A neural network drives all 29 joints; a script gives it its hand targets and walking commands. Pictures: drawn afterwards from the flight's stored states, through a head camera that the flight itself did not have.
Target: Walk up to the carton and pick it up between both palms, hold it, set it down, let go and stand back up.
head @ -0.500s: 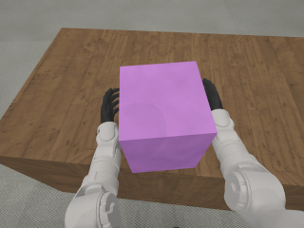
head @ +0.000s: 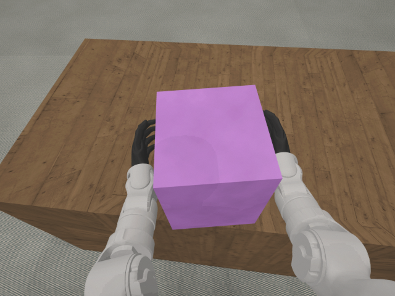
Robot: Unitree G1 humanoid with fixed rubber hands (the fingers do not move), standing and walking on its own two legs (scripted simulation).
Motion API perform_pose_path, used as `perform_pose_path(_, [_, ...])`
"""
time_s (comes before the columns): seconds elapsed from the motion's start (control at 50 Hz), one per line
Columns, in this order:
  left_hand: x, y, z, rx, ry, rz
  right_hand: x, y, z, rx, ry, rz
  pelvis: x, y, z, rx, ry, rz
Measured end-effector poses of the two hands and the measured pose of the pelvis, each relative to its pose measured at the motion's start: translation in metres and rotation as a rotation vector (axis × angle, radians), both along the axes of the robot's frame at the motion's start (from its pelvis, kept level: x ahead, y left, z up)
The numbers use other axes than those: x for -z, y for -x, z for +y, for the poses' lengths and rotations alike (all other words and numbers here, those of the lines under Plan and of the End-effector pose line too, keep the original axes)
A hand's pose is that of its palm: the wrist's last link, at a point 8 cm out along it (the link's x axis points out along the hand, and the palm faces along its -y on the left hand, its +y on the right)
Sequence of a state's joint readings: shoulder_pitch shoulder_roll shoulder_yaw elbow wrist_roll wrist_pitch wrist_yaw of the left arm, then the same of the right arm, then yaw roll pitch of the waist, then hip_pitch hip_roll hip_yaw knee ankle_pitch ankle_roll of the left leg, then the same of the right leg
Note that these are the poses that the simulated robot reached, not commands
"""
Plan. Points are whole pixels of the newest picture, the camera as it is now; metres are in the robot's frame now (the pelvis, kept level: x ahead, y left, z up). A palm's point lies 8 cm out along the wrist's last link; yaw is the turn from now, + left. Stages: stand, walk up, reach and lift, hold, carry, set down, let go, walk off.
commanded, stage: reach and lift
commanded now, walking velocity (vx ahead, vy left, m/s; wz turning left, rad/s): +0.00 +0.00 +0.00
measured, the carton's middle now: (210, 163) +0.38 +0.02 +0.01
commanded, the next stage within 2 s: none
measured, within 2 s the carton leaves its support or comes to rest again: leaves its support in 0.10 s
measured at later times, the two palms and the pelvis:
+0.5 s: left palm (140, 171) +0.35 +0.16 +0.04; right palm (282, 150) +0.38 -0.13 +0.07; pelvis -0.04 -0.01 +0.00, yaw +0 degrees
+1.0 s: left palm (141, 149) +0.37 +0.15 +0.08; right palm (290, 136) +0.40 -0.14 +0.10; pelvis -0.02 +0.00 +0.00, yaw +0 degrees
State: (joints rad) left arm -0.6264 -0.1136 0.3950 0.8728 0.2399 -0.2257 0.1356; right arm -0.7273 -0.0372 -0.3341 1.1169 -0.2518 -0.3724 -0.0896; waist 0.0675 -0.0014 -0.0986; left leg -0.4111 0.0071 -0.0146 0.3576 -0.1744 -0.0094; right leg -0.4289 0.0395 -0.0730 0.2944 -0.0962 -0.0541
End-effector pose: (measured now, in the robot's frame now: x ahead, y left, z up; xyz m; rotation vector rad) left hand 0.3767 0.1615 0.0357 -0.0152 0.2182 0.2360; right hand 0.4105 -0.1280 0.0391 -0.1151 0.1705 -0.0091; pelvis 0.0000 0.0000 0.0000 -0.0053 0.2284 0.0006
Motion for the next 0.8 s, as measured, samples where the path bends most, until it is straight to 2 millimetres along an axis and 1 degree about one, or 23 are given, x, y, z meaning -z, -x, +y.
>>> perform_pose_path(0.12, [-0.003,0.008,0.000,-0.009,0.012,-0.045,-0.007,0.006,0.001,-0.005,0.022,-0.051,0.001,0.005,-0.001,-0.006,-0.002,0.012])
perform_pose_path(0.24, [-0.005,0.018,0.000,-0.027,0.040,-0.087,-0.017,0.012,0.002,-0.021,0.047,-0.098,0.001,0.016,-0.003,-0.001,-0.008,0.011])
perform_pose_path(0.4, [-0.002,0.028,-0.002,-0.025,0.070,-0.086,-0.026,0.022,0.001,-0.020,0.068,-0.103,0.003,0.031,-0.006,0.004,-0.014,0.020])
perform_pose_path(0.48, [0.000,0.030,-0.002,-0.018,0.070,-0.065,-0.026,0.026,0.000,-0.016,0.051,-0.082,0.004,0.038,-0.006,0.010,-0.016,0.018])
perform_pose_path(0.64, [-0.005,0.027,0.000,-0.013,0.064,-0.034,-0.026,0.024,0.001,-0.010,0.027,-0.048,0.005,0.041,-0.005,-0.001,-0.014,0.030])
perform_pose_path(0.8, [-0.017,0.016,-0.002,0.003,0.060,-0.033,-0.034,0.018,-0.002,0.010,0.005,-0.046,0.004,0.033,-0.004,-0.007,-0.009,0.015])
